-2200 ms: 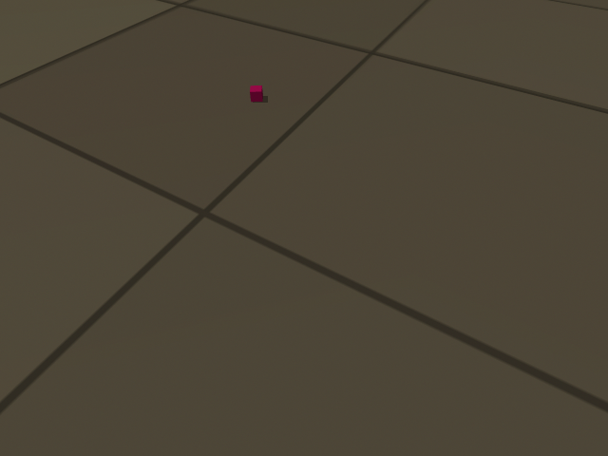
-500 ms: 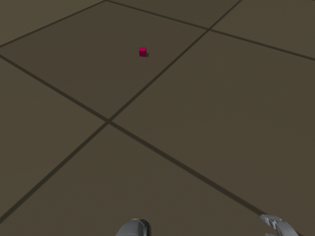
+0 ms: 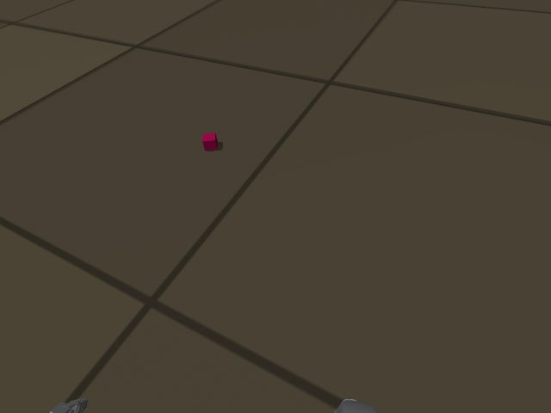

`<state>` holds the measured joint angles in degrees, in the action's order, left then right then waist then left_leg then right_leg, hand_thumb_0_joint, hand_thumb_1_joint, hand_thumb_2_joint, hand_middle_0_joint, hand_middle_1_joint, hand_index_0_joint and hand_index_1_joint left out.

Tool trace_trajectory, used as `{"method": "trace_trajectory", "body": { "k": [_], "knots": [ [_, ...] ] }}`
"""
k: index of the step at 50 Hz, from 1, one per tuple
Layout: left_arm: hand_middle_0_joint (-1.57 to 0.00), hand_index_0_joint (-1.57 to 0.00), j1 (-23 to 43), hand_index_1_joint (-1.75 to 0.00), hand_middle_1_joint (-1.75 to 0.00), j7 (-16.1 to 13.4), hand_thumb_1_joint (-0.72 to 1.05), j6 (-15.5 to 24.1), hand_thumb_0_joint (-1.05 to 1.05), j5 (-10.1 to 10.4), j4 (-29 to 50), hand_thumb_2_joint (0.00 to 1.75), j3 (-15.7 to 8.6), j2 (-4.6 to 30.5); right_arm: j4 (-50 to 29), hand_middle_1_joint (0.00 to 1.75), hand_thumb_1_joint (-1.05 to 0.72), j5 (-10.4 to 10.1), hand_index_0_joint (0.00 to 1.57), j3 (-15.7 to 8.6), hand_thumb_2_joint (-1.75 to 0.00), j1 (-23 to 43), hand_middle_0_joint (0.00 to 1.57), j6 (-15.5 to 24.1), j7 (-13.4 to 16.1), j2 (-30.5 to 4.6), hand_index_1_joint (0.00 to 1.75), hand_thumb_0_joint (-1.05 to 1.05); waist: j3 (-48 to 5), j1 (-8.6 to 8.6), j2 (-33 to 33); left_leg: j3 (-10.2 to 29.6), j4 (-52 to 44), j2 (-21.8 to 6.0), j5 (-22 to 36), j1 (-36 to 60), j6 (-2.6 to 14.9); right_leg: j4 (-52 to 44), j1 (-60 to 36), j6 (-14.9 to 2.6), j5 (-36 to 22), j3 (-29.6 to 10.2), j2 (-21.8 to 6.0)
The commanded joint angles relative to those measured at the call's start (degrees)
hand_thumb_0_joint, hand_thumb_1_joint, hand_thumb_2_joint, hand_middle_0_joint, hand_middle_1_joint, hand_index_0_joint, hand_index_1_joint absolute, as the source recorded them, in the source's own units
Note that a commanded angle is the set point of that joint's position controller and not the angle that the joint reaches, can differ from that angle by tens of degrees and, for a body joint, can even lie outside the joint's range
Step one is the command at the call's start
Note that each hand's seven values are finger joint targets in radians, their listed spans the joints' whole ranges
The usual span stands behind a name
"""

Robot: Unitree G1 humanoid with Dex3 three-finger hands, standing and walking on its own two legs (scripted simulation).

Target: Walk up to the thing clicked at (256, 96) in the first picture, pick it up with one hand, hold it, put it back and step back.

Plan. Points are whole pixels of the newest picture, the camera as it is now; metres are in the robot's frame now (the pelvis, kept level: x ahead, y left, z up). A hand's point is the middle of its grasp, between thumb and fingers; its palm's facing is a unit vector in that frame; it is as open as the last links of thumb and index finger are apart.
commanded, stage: walk up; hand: left
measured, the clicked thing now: (210, 141) +1.71 +0.37 -0.71
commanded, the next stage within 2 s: none
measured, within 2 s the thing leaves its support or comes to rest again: neither
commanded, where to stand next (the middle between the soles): +1.32 +0.14 m, yaw -1 degrees
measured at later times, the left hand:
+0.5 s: hand (106, 351) +0.28 +0.33 -0.14, palm faces +0.02 -0.93 -0.37, open 7.4 cm
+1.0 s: hand (154, 198) +0.63 +0.29 -0.09, palm faces +0.01 -0.91 -0.41, open 7.3 cm
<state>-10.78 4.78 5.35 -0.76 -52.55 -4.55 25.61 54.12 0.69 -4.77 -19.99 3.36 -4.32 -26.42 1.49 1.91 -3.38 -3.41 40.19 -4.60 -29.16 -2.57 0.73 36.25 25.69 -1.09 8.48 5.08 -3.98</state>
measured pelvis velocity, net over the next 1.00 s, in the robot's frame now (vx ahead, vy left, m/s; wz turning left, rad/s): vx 0.53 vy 0.02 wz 0.02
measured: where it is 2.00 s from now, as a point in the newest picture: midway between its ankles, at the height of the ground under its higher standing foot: (258, 237)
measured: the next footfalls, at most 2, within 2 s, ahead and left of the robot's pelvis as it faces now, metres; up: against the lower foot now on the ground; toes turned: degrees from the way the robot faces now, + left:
left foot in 0.40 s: +0.40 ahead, +0.16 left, +0.00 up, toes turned +8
right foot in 0.86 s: +0.65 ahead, -0.09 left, +0.00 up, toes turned -5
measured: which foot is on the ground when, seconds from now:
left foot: up 0.00-0.38, down 0.40-0.88, up 0.90-1.00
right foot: down 0.00-0.42, up 0.44-0.84, down 0.86-1.00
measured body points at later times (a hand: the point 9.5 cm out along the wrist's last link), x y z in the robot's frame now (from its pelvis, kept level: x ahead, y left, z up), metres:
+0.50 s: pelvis +0.28 +0.04 +0.01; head +0.30 +0.06 +0.46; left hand +0.28 +0.38 -0.12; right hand +0.43 -0.27 -0.08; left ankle +0.36 +0.15 -0.71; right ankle +0.16 -0.12 -0.64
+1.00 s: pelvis +0.53 +0.02 +0.02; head +0.54 -0.01 +0.46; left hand +0.63 +0.34 -0.07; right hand +0.59 -0.30 -0.12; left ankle +0.47 +0.16 -0.64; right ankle +0.61 -0.08 -0.71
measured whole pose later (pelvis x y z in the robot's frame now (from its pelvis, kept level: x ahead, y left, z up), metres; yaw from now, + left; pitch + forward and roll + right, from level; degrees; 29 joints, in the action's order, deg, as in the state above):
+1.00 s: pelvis +0.53 +0.02 +0.02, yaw +1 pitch -3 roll +0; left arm -12.2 2.7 5.9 0.5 -50.5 -2.1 21.6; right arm 52.4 -0.3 -3.0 -16.6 1.8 -3.2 -25.0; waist 4.5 0.2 -4.4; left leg 0.2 64.8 -2.1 -21.9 -20.3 2.1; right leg 32.3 17.9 -2.2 11.2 5.6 -2.1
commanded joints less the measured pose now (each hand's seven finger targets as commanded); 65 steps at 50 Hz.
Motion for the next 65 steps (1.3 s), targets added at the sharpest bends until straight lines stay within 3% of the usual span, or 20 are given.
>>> {"method": "trace_trajectory", "body": {
  "k": [1,3,6,11,17,19,20,21,22,24,27,33,38,42,43,44,45,50,62,65],
  "knots": [
    [-0.2,-0.2,-12.65,-0.3,-0.3,-2.47,0.9,1.51,0.0,1.12,2.46,0.9,-4.71,20.35,-6.79,0.3,-0.9,-0.53,0.2,-1.48,-0.9,6.28,0.2,2.59,1.96,-11.18,0.3,0.0,-6.78,-8.72,12.16,9.85,35.92,3.76,2.26,-38.83,1.37,-24.12,-34.26,-13.64,18.57,-43.56,-22.62],
    [-0.2,-0.2,-5.9,-0.3,-0.3,-2.92,0.9,1.66,0.0,1.28,3.67,0.9,-3.69,16.12,-5.44,0.3,-0.9,-1.41,0.2,-1.33,-0.9,6.69,0.2,2.36,1.52,-10.9,0.3,0.0,-2.71,-5.34,9.58,10.63,29.77,-0.15,10.44,-35.92,1.94,-22.59,-25.9,-11.62,13.12,-26.35,-16.25],
    [-0.2,-0.2,-3.44,-0.3,-0.3,-2.95,0.9,2.21,0.0,0.94,4.36,0.9,-2.59,13.61,-3.47,0.3,-0.9,-0.52,0.2,-1.41,-0.9,4.0,0.2,0.98,0.28,-9.52,0.3,0.0,0.7,-2.44,10.65,8.98,19.82,-1.63,12.91,-29.57,0.29,-24.36,-16.28,-10.4,4.51,-14.31,-12.69],
    [-0.2,-0.2,-3.44,-0.3,-0.3,-2.72,0.9,3.04,0.0,0.36,5.58,0.9,-3.11,15.29,-6.24,0.3,-0.9,0.46,0.2,-1.66,-0.9,11.36,0.2,0.33,-1.74,-7.89,0.3,0.0,1.74,-3.3,9.81,4.24,3.28,-2.8,19.64,-28.78,-1.51,-27.73,-15.76,-10.74,11.08,-7.81,-11.86],
    [-0.2,-0.2,-4.98,-0.3,-0.3,-2.62,0.9,1.97,0.0,0.4,4.52,0.9,-3.15,16.0,-7.11,0.3,-0.9,0.31,0.2,-2.41,-0.9,14.41,0.2,0.97,-2.35,-7.14,0.3,0.0,1.09,-3.03,6.6,-1.03,-7.47,-0.19,23.21,-17.43,0.58,-20.29,-16.79,-8.55,0.41,-2.87,-10.93],
    [-0.2,-0.2,-5.31,-0.3,-0.3,-2.99,0.9,1.48,0.0,0.59,4.63,0.9,-2.34,15.14,-5.13,0.3,-0.9,1.04,0.2,-3.28,-0.9,7.48,0.2,1.08,-1.63,-8.55,0.3,0.0,-1.83,0.64,3.76,-2.76,-9.08,2.46,19.74,-6.48,2.35,-6.82,-14.12,-7.11,-11.5,-0.11,-8.98],
    [-0.2,-0.2,-7.21,-0.3,-0.3,-3.19,0.9,1.05,0.0,0.67,4.91,0.9,-1.11,12.17,-2.84,0.3,-0.9,1.84,0.2,-4.54,-0.9,-0.77,0.2,1.46,-0.87,-11.46,0.3,0.0,-6.71,4.13,-2.36,1.11,-10.5,1.7,14.41,5.22,5.64,9.37,-7.78,-5.29,-12.37,2.08,-5.52],
    [-0.2,-0.2,-9.18,-0.3,-0.3,-3.14,0.9,0.97,0.0,1.32,6.34,0.9,0.49,7.02,-2.71,0.3,-0.9,2.52,0.2,-6.45,-0.9,-7.26,0.2,1.79,0.24,-17.62,0.3,0.0,-11.51,6.14,-17.47,24.83,-15.91,-13.14,7.35,15.9,10.22,28.81,6.46,-1.97,7.61,2.01,1.6],
    [-0.2,-0.2,-8.93,-0.3,-0.3,-3.86,0.9,0.79,0.0,2.05,6.27,0.9,-0.39,10.97,-4.85,0.3,-0.9,0.32,0.2,-6.68,-0.9,-5.05,0.2,2.02,0.64,-19.81,0.3,0.0,-13.1,5.74,-13.05,44.1,-25.09,-20.79,2.85,18.01,16.32,34.91,15.12,-2.26,22.6,-4.05,6.16],
    [-0.2,-0.2,-6.33,-0.3,-0.3,-3.68,0.9,0.97,0.0,1.71,4.7,0.9,0.25,12.76,-6.37,0.3,-0.9,-1.56,0.2,-5.2,-0.9,1.84,0.2,1.9,1.41,-15.16,0.3,0.0,-7.01,2.33,-0.72,27.01,-23.21,-16.34,12.57,8.31,12.55,35.56,13.86,-2.73,13.37,-11.07,0.16],
    [-0.2,-0.2,-10.81,-0.3,-0.3,-2.75,0.9,0.22,0.0,1.83,1.86,0.9,-0.31,11.61,-6.96,0.3,-0.9,-1.53,0.2,-2.77,-0.9,6.66,0.2,2.72,1.6,-10.8,0.3,0.0,-1.65,-1.86,-4.6,12.65,-25.15,-11.61,23.03,-4.26,10.44,26.27,6.66,-0.95,9.23,-8.59,-3.2],
    [-0.2,-0.2,-2.44,-0.3,-0.3,-0.82,0.9,-0.41,0.0,0.58,4.76,0.9,-0.56,9.56,-8.12,0.3,-0.9,-0.45,0.2,-2.89,-0.9,5.29,0.2,3.71,1.27,-11.89,0.3,0.0,2.35,-0.63,-4.55,7.2,-27.21,-11.13,24.33,-4.83,12.99,9.23,7.48,0.94,4.01,-4.07,-4.4],
    [-0.2,-0.2,1.03,-0.3,-0.3,-0.26,0.9,-0.36,0.0,0.71,4.43,0.9,-1.11,8.26,-8.78,0.3,-0.9,-0.5,0.2,-2.87,-0.9,5.58,0.2,2.99,1.18,-12.03,0.3,0.0,1.82,-0.86,-3.93,3.04,-24.42,-8.4,23.55,-8.06,9.59,-1.73,-3.17,-0.46,-5.53,-1.08,-0.91],
    [-0.2,-0.2,-9.93,-0.3,-0.3,-1.66,0.9,0.7,0.0,0.29,0.78,0.9,-2.98,11.63,-9.58,0.3,-0.9,-0.47,0.2,-1.76,-0.9,3.34,0.2,2.23,1.79,-8.85,0.3,0.0,-6.3,-6.74,7.42,-1.99,1.45,-3.72,29.68,-12.3,5.94,-8.12,-26.0,-3.0,1.46,-0.58,1.73],
    [-0.2,-0.2,-16.93,-0.3,-0.3,-2.61,0.9,1.18,0.0,-0.11,0.36,0.9,-4.6,16.45,-10.3,0.3,-0.9,-0.42,0.2,-0.51,-0.9,0.75,0.2,2.3,1.7,-5.69,0.3,0.0,-11.53,-9.31,18.46,-3.92,18.23,1.64,17.41,-21.43,3.89,-11.72,-35.23,-5.21,9.29,-17.04,-9.73],
    [-0.2,-0.2,-17.74,-0.3,-0.3,-2.94,0.9,1.29,0.0,0.65,1.08,0.9,-5.03,20.55,-10.52,0.3,-0.9,-1.02,0.2,-0.71,-0.9,0.23,0.2,2.0,1.81,-7.19,0.3,0.0,-10.52,-8.9,20.12,0.03,27.13,6.99,0.39,-34.66,2.0,-20.74,-40.22,-11.54,11.59,-42.78,-21.89],
    [-0.2,-0.2,-14.34,-0.3,-0.3,-3.19,0.9,1.1,0.0,1.53,2.33,0.9,-4.53,19.39,-8.97,0.3,-0.9,-0.65,0.2,-1.53,-0.9,3.05,0.2,1.47,2.39,-11.11,0.3,0.0,-8.35,-8.34,11.58,6.03,31.78,2.97,0.66,-35.23,1.72,-21.0,-34.78,-14.68,13.28,-43.07,-22.66],
    [-0.2,-0.2,-3.75,-0.3,-0.3,-3.31,0.9,1.45,0.0,0.99,5.07,0.9,-2.35,12.9,-4.89,0.3,-0.9,-0.33,0.2,-1.57,-0.9,0.43,0.2,-0.09,1.02,-9.36,0.3,0.0,2.06,-1.75,11.16,6.39,20.81,-1.53,12.79,-27.28,0.36,-25.04,-11.9,-10.33,12.59,-15.7,-11.11],
    [-0.2,-0.2,-6.07,-0.3,-0.3,-2.68,0.9,1.32,0.0,0.54,5.7,0.9,-3.04,15.66,-7.51,0.3,-0.9,0.7,0.2,-2.4,-0.9,10.4,0.2,0.85,-1.3,-7.51,0.3,0.0,2.09,-3.88,9.71,-0.53,-6.54,-0.67,18.8,-18.53,-0.06,-19.82,-12.32,-9.8,12.58,-9.36,-11.15],
    [-0.2,-0.2,-5.75,-0.3,-0.3,-3.05,0.9,0.8,0.0,0.34,6.09,0.9,-1.18,11.75,-3.55,0.3,-0.9,1.16,0.2,-4.13,-0.9,-2.88,0.2,1.88,0.16,-11.45,0.3,0.0,-4.38,3.9,-1.81,2.84,-13.03,0.47,11.84,2.51,3.34,6.43,-5.23,-5.81,-4.38,-2.75,-5.47]
  ]
}}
